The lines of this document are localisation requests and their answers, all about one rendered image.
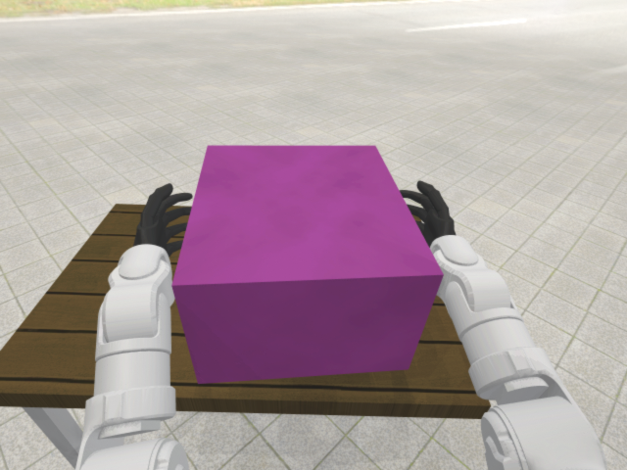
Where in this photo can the right robot forearm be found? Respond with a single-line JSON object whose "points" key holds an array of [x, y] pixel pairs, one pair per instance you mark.
{"points": [[505, 364]]}

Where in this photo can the robot left upper arm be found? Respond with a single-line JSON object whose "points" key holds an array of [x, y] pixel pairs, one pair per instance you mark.
{"points": [[157, 454]]}

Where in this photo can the left robot forearm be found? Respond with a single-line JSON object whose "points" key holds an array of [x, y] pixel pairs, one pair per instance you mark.
{"points": [[132, 391]]}

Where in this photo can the robot right upper arm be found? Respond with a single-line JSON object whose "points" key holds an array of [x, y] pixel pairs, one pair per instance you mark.
{"points": [[539, 434]]}

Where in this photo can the robot left hand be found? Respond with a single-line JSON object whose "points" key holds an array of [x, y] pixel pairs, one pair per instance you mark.
{"points": [[152, 228]]}

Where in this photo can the table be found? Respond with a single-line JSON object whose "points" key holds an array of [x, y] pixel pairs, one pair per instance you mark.
{"points": [[48, 365]]}

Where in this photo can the carton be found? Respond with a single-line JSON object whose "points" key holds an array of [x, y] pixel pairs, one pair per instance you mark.
{"points": [[301, 261]]}

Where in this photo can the robot right hand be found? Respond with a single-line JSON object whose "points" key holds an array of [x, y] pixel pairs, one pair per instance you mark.
{"points": [[434, 214]]}

